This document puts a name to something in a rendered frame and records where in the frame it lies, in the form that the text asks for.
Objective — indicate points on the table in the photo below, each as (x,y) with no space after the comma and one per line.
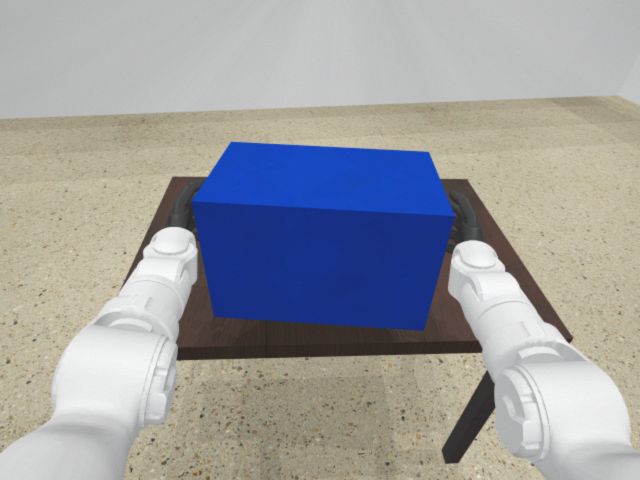
(205,337)

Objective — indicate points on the carton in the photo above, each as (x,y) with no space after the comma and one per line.
(323,235)

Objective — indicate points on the right robot hand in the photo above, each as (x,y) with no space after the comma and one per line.
(466,223)

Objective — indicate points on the left robot hand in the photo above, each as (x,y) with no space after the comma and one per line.
(182,212)

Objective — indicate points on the robot left forearm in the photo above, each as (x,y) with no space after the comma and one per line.
(154,297)

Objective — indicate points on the robot right forearm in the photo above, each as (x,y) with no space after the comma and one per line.
(504,321)

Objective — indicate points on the robot left upper arm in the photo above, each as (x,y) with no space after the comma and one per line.
(115,382)

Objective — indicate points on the robot right upper arm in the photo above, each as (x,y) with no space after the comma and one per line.
(567,418)

